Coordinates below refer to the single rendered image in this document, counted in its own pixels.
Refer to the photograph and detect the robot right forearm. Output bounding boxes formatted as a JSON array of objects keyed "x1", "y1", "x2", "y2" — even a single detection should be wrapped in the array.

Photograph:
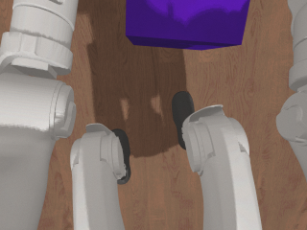
[{"x1": 287, "y1": 0, "x2": 307, "y2": 92}]

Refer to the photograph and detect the left robot upper arm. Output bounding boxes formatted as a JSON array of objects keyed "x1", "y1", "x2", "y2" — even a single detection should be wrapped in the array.
[{"x1": 0, "y1": 72, "x2": 77, "y2": 230}]

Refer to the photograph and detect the left robot thigh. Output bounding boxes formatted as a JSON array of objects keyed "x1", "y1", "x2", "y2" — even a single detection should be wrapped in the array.
[{"x1": 72, "y1": 131, "x2": 126, "y2": 230}]

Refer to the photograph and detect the robot left forearm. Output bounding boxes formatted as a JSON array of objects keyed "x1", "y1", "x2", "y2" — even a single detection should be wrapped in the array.
[{"x1": 0, "y1": 0, "x2": 79, "y2": 80}]

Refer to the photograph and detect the carton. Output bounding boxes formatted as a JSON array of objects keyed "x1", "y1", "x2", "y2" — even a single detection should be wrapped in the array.
[{"x1": 126, "y1": 0, "x2": 250, "y2": 51}]

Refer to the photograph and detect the right robot upper arm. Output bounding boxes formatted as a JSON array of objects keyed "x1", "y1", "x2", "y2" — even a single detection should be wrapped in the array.
[{"x1": 275, "y1": 89, "x2": 307, "y2": 182}]

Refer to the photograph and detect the left robot shin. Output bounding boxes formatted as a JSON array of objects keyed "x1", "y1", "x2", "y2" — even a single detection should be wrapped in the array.
[{"x1": 70, "y1": 123, "x2": 127, "y2": 180}]

